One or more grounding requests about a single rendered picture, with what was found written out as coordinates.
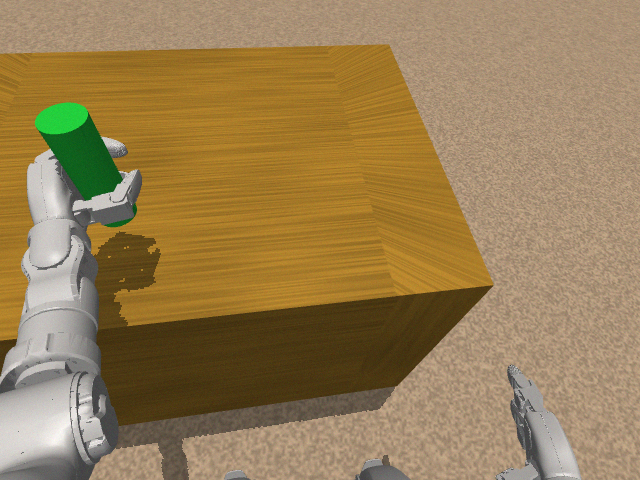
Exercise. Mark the left robot hand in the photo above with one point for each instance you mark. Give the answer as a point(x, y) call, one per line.
point(52, 194)

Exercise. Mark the can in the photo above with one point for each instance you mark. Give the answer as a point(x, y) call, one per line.
point(74, 139)

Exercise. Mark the left robot arm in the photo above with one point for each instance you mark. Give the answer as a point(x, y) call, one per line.
point(56, 418)

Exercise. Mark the right robot hand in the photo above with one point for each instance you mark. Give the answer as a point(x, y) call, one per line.
point(548, 451)

